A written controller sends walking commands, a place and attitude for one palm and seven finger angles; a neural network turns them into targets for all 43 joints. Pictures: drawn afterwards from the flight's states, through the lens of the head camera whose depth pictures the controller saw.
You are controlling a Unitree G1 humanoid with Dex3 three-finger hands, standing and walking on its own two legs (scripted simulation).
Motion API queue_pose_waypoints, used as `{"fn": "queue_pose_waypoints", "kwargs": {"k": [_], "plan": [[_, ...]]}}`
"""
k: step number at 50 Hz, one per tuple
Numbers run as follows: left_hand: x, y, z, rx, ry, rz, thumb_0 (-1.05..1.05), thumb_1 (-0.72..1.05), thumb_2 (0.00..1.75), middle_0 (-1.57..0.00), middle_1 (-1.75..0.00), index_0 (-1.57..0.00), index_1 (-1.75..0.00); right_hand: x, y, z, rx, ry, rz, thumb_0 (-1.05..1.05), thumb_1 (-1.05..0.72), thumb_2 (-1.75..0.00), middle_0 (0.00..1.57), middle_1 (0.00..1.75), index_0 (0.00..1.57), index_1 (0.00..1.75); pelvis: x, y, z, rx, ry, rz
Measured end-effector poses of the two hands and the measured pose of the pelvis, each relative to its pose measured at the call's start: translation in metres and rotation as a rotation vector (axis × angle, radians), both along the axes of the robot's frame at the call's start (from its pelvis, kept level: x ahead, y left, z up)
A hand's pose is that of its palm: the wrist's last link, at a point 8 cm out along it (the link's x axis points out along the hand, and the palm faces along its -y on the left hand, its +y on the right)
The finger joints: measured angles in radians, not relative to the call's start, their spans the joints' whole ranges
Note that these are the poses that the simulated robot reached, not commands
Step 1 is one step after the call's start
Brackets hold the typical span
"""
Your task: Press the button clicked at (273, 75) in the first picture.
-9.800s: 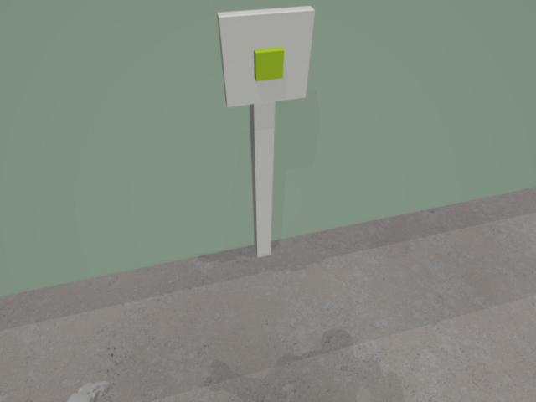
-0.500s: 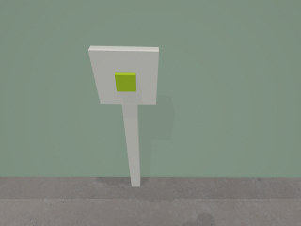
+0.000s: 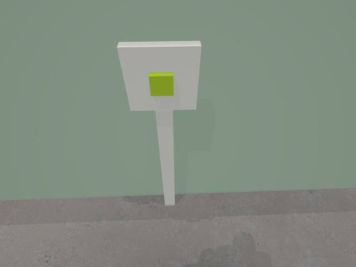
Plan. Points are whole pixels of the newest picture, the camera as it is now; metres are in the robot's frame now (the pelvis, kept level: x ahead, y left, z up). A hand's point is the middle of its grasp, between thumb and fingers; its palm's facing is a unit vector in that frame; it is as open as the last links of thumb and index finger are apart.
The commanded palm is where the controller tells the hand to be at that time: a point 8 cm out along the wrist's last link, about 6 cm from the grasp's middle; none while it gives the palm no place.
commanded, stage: come to a stop and stand still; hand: left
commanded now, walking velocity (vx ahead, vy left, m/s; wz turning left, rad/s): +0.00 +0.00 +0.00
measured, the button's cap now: (161, 83) +0.56 +0.07 +0.12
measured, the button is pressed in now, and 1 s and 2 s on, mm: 0 0 0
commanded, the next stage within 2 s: look again from close up in 1.82 s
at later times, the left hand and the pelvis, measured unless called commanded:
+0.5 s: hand out of the picture -0.07 +0.18 -0.17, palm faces +0.10 -0.98 -0.16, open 7.4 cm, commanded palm none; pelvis +0.00 +0.03 +0.00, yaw +2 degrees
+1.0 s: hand out of the picture -0.07 +0.29 -0.21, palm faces +0.21 -0.95 -0.21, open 7.4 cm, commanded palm none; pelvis -0.02 +0.11 -0.02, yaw +1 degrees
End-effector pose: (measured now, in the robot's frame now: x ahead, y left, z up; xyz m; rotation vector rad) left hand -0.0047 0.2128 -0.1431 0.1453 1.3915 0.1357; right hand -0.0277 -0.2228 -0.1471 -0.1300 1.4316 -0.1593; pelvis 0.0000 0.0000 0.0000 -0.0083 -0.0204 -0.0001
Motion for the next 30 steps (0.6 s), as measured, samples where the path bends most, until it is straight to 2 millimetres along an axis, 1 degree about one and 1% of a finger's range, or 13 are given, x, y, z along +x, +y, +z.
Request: {"fn": "queue_pose_waypoints", "kwargs": {"k": [3,6,13,21,30], "plan": [[-0.008,0.003,-0.001,-0.001,0.015,0.014,0.01,0.91,0.90,-0.20,-0.30,-0.20,-0.30,0.000,0.004,-0.001,-0.001,0.008,0.007,0.00,-0.91,-0.89,0.20,0.30,0.20,0.30,0.000,0.003,0.000,-0.002,-0.001,0.004],[-0.016,0.005,-0.001,-0.002,0.036,0.026,0.01,0.91,0.90,-0.20,-0.30,-0.20,-0.30,0.006,0.008,0.000,-0.002,-0.001,0.011,0.00,-0.91,-0.89,0.20,0.30,0.20,0.30,0.000,0.006,0.001,-0.002,0.000,0.005],[-0.037,0.008,0.001,-0.006,0.082,0.060,0.01,0.91,0.90,-0.19,-0.30,-0.20,-0.30,0.029,0.016,0.001,0.001,-0.039,0.034,0.00,-0.91,-0.89,0.20,0.30,0.20,0.30,0.002,0.013,0.002,-0.007,0.001,0.012],[-0.061,0.011,0.001,-0.015,0.123,0.110,0.01,0.90,0.90,-0.19,-0.30,-0.20,-0.30,0.050,0.015,0.004,-0.028,-0.063,0.065,0.01,-0.92,-0.89,0.20,0.30,0.20,0.30,0.003,0.021,0.002,-0.015,-0.007,0.025],[-0.074,0.017,-0.004,-0.042,0.143,0.137,0.00,0.90,0.90,-0.19,-0.30,-0.20,-0.30,0.063,0.023,0.009,-0.054,-0.084,0.080,0.01,-0.92,-0.89,0.20,0.30,0.20,0.30,0.000,0.034,0.001,-0.025,-0.012,0.028]]}}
